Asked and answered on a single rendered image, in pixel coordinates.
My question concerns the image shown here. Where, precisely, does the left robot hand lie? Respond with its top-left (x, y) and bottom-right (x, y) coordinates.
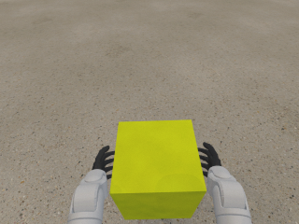
top-left (92, 146), bottom-right (115, 179)

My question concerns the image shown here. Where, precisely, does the right robot hand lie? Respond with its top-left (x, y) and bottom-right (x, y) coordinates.
top-left (197, 142), bottom-right (221, 177)

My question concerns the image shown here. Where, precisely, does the carton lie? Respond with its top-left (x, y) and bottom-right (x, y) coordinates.
top-left (109, 119), bottom-right (206, 220)

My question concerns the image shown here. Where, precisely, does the robot right forearm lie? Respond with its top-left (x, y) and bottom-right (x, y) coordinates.
top-left (206, 165), bottom-right (252, 224)

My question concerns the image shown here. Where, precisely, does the robot left forearm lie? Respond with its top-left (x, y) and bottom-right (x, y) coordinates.
top-left (67, 169), bottom-right (108, 224)

